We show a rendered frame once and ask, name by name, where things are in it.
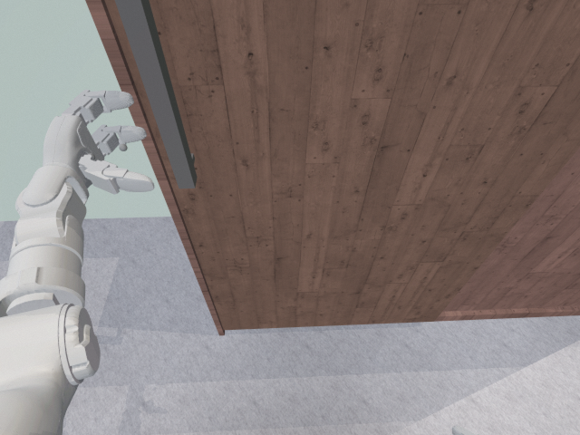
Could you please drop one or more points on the left robot hand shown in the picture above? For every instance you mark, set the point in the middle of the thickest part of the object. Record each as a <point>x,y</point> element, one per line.
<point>68,142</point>

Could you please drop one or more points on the wardrobe door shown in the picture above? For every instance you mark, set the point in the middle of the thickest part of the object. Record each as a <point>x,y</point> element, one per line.
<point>537,264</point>
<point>357,161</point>

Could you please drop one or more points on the robot left forearm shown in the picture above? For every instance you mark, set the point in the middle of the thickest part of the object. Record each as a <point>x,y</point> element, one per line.
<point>45,264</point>

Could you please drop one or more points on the left robot upper arm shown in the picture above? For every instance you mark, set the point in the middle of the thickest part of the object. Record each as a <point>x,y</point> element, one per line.
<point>44,355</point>

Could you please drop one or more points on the handle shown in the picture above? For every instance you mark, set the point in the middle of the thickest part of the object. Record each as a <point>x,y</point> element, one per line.
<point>141,30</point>

